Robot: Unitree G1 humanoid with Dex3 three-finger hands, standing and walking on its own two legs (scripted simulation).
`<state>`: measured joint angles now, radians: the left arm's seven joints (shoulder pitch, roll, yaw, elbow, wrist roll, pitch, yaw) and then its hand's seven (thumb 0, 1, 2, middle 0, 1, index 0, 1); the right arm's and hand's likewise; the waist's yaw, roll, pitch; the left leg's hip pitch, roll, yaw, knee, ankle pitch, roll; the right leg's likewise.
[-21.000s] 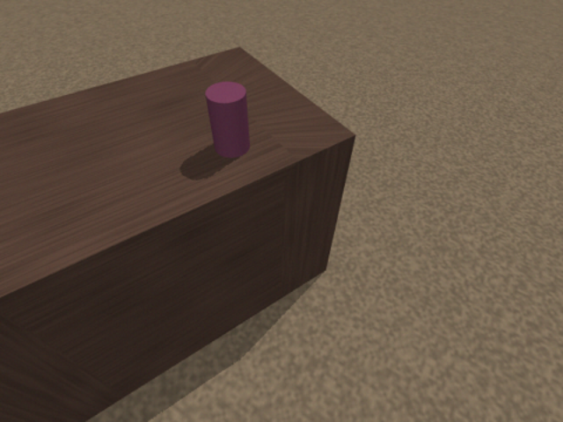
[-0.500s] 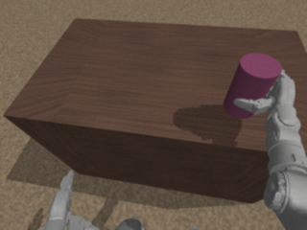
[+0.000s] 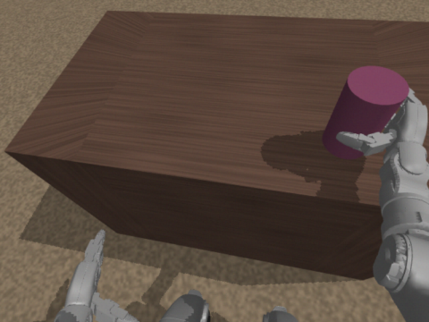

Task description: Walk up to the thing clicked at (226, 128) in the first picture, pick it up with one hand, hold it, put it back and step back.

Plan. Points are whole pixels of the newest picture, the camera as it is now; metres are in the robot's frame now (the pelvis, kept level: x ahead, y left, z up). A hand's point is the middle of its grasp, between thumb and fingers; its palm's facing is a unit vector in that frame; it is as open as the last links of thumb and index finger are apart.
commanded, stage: lower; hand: right
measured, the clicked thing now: (358, 116) +0.48 -0.19 +0.08
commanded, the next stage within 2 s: loosen in 0.34 s
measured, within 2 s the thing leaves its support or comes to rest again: rests again in 0.72 s
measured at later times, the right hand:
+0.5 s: hand (363, 127) +0.48 -0.21 +0.05, palm faces +0.20 +0.98 +0.01, open 11.9 cm
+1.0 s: hand (365, 124) +0.49 -0.21 +0.05, palm faces +0.21 +0.98 +0.00, open 14.3 cm
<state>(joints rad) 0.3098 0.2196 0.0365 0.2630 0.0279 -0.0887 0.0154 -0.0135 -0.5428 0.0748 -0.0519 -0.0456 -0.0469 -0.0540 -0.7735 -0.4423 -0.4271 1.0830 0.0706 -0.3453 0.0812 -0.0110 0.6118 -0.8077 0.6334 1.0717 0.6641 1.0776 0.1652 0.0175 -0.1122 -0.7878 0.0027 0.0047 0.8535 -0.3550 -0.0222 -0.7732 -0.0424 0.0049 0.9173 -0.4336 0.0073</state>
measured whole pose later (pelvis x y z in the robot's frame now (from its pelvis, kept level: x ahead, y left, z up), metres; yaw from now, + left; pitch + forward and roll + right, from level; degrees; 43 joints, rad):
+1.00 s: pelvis -0.01 +0.01 -0.02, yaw +0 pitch +19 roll +2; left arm 0.37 0.24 0.04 0.11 0.04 -0.04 0.00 -0.01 -0.53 0.07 -0.05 -0.05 -0.05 -0.05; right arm -0.79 -0.47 -0.46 1.07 0.05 -0.36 0.08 -0.01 0.57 -0.26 0.58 0.46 0.60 0.46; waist 0.19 0.01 -0.12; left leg -0.90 0.00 0.02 0.97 -0.40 -0.01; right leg -0.89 -0.05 0.02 1.03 -0.47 0.02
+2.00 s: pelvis +0.02 +0.00 +0.03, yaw -1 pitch +10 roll +2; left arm 0.32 0.27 0.03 0.39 -0.04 -0.01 0.01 -0.01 -0.53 0.07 -0.05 -0.05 -0.05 -0.05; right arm -0.65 -0.69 -0.44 0.96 -0.03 -0.06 0.00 -0.01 0.58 -0.04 0.06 0.06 0.06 0.06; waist 0.04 -0.01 -0.11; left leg -0.52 0.01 0.01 0.65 -0.30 -0.03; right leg -0.51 -0.03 0.01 0.72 -0.38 0.01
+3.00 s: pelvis -0.01 +0.02 +0.04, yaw -3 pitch -2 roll -1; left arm 0.32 0.23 0.13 0.50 -0.01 -0.11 0.08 -0.01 -0.53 0.07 -0.05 -0.05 -0.05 -0.06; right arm 0.47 -0.33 -0.32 -0.16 0.05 -0.22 -0.05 -0.01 0.57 -0.06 0.05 0.07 0.06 0.07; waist -0.05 -0.05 0.02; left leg -0.30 0.03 0.04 0.59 -0.27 0.00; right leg -0.26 -0.01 0.03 0.57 -0.28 0.03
